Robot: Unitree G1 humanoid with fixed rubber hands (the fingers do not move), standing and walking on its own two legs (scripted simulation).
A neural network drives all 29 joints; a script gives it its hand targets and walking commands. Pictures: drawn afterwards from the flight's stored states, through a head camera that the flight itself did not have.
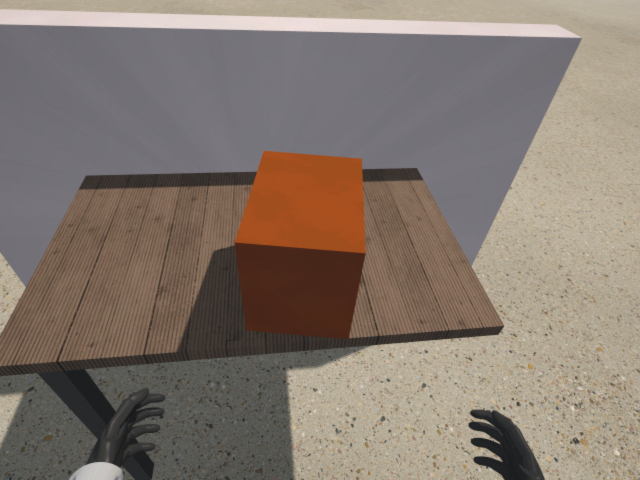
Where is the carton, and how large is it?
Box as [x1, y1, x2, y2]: [235, 151, 365, 338]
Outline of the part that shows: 264,151 235,240 235,249 246,330 348,338 365,253 361,159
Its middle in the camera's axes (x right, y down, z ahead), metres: -0.02 +0.00 +0.65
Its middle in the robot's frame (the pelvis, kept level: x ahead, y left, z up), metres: +0.51 +0.00 +0.02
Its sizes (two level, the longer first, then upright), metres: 0.231 0.170 0.202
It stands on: a table, 0.70 m high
